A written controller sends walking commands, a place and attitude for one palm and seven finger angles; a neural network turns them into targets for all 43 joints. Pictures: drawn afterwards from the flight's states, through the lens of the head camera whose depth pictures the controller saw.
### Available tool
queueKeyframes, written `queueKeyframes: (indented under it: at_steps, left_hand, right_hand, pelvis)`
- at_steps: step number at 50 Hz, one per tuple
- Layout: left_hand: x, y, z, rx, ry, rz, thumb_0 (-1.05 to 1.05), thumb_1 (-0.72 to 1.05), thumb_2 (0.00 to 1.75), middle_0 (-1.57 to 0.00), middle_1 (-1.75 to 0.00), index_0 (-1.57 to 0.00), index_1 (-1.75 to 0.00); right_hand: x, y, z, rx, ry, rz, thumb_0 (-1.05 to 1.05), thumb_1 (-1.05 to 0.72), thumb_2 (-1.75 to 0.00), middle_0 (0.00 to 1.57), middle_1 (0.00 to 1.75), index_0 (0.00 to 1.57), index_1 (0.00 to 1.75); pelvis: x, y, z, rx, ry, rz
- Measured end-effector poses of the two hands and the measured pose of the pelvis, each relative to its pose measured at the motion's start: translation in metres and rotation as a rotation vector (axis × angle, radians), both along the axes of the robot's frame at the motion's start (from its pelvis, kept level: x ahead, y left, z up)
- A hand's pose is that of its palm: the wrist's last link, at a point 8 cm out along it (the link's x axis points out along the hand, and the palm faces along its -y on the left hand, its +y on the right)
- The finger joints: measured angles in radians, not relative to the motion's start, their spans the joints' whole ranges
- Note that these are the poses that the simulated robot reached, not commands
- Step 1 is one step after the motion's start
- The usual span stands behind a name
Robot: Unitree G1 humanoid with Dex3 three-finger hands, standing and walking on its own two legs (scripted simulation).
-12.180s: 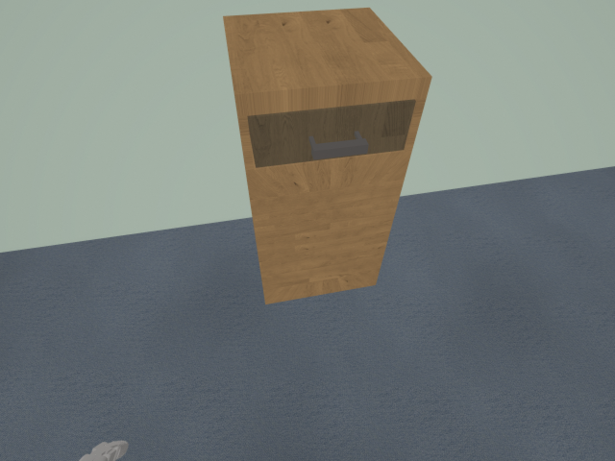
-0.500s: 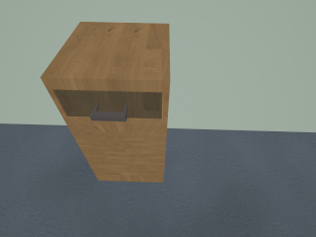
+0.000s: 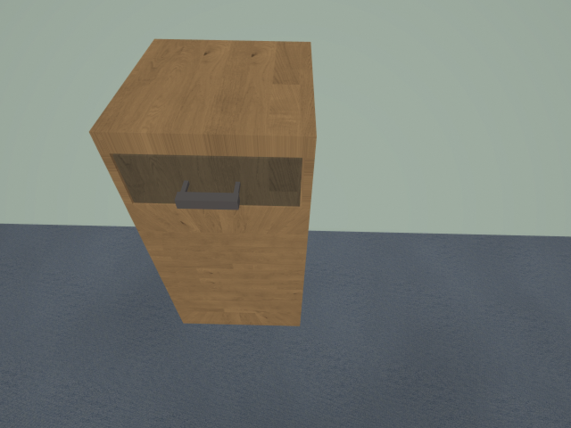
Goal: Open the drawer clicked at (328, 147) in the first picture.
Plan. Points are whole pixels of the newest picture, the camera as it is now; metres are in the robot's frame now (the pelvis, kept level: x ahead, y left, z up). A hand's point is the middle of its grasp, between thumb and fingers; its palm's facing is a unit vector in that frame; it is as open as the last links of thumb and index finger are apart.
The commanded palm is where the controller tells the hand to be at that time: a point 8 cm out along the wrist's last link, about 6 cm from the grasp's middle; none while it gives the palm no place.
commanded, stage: look again from close up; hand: left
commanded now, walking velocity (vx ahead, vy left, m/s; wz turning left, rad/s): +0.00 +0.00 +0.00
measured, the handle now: (209, 193) +0.57 +0.20 -0.04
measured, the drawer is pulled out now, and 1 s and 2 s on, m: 0.00 0.00 0.00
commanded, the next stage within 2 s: shuffle to correct the standing spot in 0.06 s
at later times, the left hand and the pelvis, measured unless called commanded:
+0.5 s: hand out of the picture +0.00 +0.15 -0.19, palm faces +0.05 -0.99 -0.16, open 7.4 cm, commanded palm none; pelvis +0.05 -0.01 -0.01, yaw +0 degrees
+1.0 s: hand out of the picture +0.07 +0.20 -0.19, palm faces -0.01 -0.97 -0.25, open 7.4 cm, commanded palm none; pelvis +0.06 +0.00 -0.02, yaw -2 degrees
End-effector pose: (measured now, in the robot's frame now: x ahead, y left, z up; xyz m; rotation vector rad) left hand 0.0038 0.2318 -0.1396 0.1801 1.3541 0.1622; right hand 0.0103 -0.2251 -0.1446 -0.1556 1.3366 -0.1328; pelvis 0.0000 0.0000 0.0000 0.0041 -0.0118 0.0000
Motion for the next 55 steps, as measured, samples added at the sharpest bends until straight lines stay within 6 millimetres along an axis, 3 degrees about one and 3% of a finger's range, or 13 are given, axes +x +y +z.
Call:
queueKeyframes:
  at_steps: [14, 19, 24, 30, 38, 43, 48, 51, 55]
  left_hand:
    - [-0.018, -0.020, -0.002, -0.030, 0.081, 0.019, 0.00, 0.90, 0.90, -0.19, -0.30, -0.20, -0.30]
    - [-0.015, -0.029, -0.008, -0.048, 0.097, 0.042, 0.00, 0.90, 0.90, -0.20, -0.30, -0.20, -0.30]
    - [-0.010, -0.034, -0.016, -0.065, 0.137, 0.070, 0.00, 0.90, 0.90, -0.20, -0.30, -0.20, -0.30]
    - [0.020, -0.035, -0.007, -0.041, 0.134, 0.067, 0.00, 0.90, 0.90, -0.20, -0.30, -0.20, -0.30]
    - [0.069, -0.022, 0.021, 0.048, -0.006, 0.025, 0.00, 0.90, 0.90, -0.20, -0.30, -0.20, -0.30]
    - [0.062, -0.010, 0.018, 0.056, -0.030, 0.053, 0.00, 0.90, 0.90, -0.20, -0.30, -0.20, -0.30]
    - [0.055, 0.005, -0.009, 0.028, 0.032, 0.002, 0.00, 0.90, 0.90, -0.20, -0.30, -0.20, -0.30]
    - [0.072, 0.014, -0.014, 0.037, -0.016, -0.022, 0.00, 0.90, 0.90, -0.20, -0.30, -0.20, -0.30]
    - [0.098, 0.018, 0.002, 0.051, -0.166, -0.020, 0.00, 0.90, 0.90, -0.20, -0.30, -0.20, -0.30]
  right_hand:
    - [-0.010, -0.006, -0.002, 0.018, 0.066, -0.010, 0.00, -0.91, -0.90, 0.20, 0.30, 0.20, 0.29]
    - [-0.001, -0.013, -0.006, 0.014, 0.085, -0.012, 0.00, -0.91, -0.90, 0.20, 0.30, 0.20, 0.29]
    - [0.022, -0.013, -0.006, -0.010, 0.091, -0.003, 0.00, -0.91, -0.90, 0.20, 0.30, 0.20, 0.29]
    - [0.050, -0.011, -0.003, -0.016, 0.061, -0.033, 0.00, -0.92, -0.90, 0.20, 0.30, 0.20, 0.29]
    - [0.072, -0.030, 0.007, -0.015, 0.037, -0.041, 0.01, -0.92, -0.90, 0.20, 0.30, 0.20, 0.29]
    - [0.106, -0.031, 0.010, -0.038, -0.013, 0.006, 0.00, -0.92, -0.90, 0.20, 0.30, 0.20, 0.29]
    - [0.143, -0.020, 0.006, -0.049, -0.215, -0.005, 0.00, -0.91, -0.90, 0.20, 0.30, 0.20, 0.29]
    - [0.142, -0.009, 0.005, -0.040, -0.280, 0.005, 0.00, -0.91, -0.90, 0.20, 0.30, 0.20, 0.29]
    - [0.125, 0.008, -0.009, 0.009, -0.259, 0.051, 0.00, -0.91, -0.90, 0.20, 0.30, 0.20, 0.29]
  pelvis:
    - [0.011, -0.012, 0.000, 0.008, 0.013, -0.003]
    - [0.027, -0.017, -0.005, 0.001, 0.021, 0.005]
    - [0.049, -0.015, -0.009, 0.002, 0.030, 0.007]
    - [0.064, -0.017, -0.002, 0.011, 0.033, -0.011]
    - [0.064, -0.025, 0.013, 0.040, 0.034, -0.002]
    - [0.065, -0.016, 0.010, 0.036, 0.022, 0.007]
    - [0.068, 0.001, -0.014, -0.013, -0.004, -0.039]
    - [0.061, 0.005, -0.019, 0.019, -0.021, -0.028]
    - [0.045, 0.013, -0.019, 0.019, -0.030, -0.019]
